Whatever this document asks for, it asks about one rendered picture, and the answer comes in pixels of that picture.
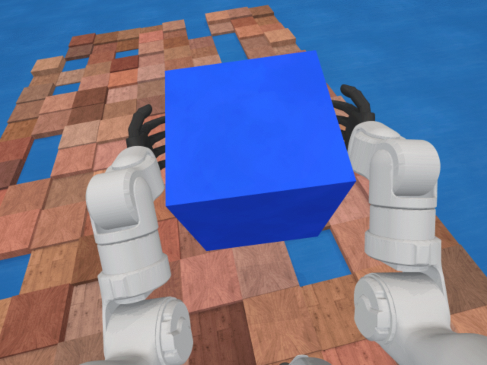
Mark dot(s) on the robot right upper arm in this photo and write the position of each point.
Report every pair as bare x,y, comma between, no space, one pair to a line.
407,315

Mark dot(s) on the carton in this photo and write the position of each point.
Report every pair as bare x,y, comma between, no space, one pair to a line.
253,151

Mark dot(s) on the robot left hand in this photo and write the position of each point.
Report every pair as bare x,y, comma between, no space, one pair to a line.
138,132

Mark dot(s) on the robot left forearm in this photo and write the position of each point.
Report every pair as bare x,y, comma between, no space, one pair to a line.
120,203

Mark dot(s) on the robot left upper arm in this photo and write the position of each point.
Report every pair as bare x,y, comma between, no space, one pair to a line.
148,332

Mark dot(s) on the robot right hand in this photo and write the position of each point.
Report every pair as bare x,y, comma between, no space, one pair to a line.
357,114

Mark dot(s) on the robot right forearm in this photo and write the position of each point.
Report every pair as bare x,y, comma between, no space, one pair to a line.
403,188

